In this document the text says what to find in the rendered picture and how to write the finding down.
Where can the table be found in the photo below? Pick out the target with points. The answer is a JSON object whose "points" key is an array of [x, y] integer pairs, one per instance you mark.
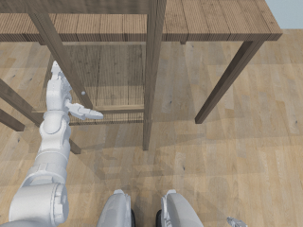
{"points": [[247, 21]]}

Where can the robot right thigh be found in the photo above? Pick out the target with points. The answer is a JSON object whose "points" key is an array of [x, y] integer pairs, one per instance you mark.
{"points": [[178, 211]]}

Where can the right robot shin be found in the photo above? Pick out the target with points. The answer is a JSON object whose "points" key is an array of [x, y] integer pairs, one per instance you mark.
{"points": [[167, 223]]}

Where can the robot left forearm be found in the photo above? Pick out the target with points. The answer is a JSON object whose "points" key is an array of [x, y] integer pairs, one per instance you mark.
{"points": [[53, 154]]}

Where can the left robot hand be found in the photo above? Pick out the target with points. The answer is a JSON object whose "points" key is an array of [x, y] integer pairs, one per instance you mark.
{"points": [[57, 92]]}

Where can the left robot upper arm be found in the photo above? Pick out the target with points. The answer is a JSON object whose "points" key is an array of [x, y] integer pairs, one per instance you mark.
{"points": [[39, 205]]}

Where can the chair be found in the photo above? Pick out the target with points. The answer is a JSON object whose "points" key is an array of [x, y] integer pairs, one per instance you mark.
{"points": [[118, 79]]}

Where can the right robot hand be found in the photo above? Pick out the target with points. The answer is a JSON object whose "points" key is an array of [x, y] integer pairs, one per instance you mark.
{"points": [[235, 222]]}

